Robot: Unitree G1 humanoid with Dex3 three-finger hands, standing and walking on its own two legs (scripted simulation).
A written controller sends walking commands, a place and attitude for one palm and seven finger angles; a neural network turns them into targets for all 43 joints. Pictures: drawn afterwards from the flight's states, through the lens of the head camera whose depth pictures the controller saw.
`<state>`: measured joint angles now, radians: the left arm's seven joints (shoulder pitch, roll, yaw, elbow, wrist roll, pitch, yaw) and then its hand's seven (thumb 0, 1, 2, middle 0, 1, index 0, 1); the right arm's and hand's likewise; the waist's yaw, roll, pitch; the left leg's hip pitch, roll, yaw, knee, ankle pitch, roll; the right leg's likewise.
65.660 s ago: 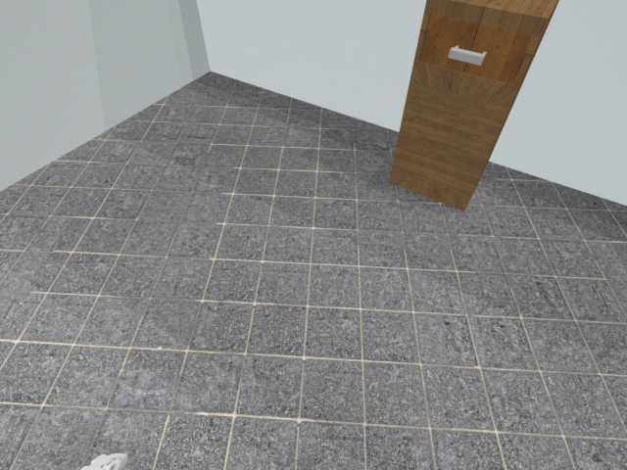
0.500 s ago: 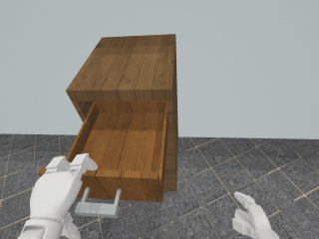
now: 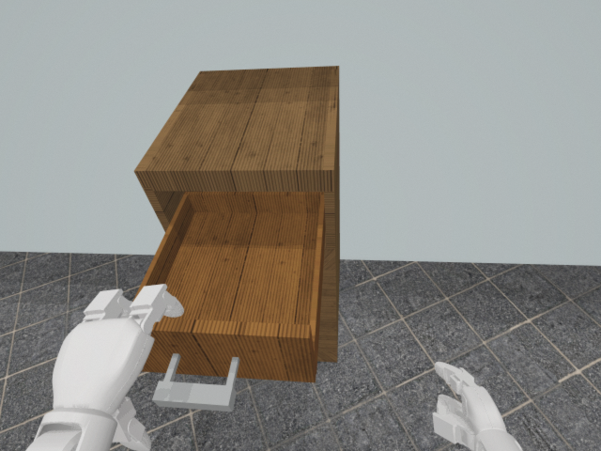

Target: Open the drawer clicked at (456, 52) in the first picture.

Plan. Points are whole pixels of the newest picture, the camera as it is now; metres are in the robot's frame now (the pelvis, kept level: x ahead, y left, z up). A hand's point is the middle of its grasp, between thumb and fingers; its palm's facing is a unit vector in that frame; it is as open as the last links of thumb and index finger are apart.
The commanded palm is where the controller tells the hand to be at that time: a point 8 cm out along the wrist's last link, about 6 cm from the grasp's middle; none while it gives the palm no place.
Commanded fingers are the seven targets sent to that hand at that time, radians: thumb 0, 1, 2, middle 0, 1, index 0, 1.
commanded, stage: draw the hand back to the body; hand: left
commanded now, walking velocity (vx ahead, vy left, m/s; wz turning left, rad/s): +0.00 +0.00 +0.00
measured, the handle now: (199, 379) +0.22 +0.21 -0.07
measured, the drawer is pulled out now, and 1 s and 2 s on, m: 0.30 0.30 0.30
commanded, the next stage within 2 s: step back with the hand held close in 1.36 s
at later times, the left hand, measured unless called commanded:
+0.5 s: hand (131, 354) +0.18 +0.21 +0.12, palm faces +0.27 -0.80 -0.53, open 13.7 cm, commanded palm +0.14 +0.25 +0.17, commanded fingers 0.00 -0.22 0.42 -0.28 -1.02 -0.28 -1.02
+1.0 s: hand (105, 328) +0.19 +0.22 +0.16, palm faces +0.38 -0.82 -0.42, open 10.0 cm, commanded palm +0.14 +0.27 +0.19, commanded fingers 0.00 0.65 0.80 -0.22 -0.46 -0.22 -0.46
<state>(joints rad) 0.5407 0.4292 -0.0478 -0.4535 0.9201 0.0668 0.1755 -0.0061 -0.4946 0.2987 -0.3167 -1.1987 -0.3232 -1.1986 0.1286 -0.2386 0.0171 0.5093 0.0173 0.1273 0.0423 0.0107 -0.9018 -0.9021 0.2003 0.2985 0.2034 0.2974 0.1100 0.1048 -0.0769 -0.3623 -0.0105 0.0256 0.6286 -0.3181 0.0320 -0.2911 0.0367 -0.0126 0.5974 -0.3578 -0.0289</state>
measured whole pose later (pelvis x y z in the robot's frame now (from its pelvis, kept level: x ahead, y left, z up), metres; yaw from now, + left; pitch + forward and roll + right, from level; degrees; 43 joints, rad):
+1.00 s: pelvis +0.01 -0.01 +0.02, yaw +2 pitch -2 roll +0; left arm 0.58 0.33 0.26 -0.48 -0.07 -0.10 0.10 0.00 0.31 0.65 -0.25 -0.67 -0.25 -0.67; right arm 0.16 -0.22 0.01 0.62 0.02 -0.09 -0.07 0.01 -0.90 -0.90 0.20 0.30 0.20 0.30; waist 0.06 0.07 0.01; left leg -0.14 -0.01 -0.01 0.41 -0.23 0.01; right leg -0.05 0.04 -0.04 0.36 -0.27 -0.04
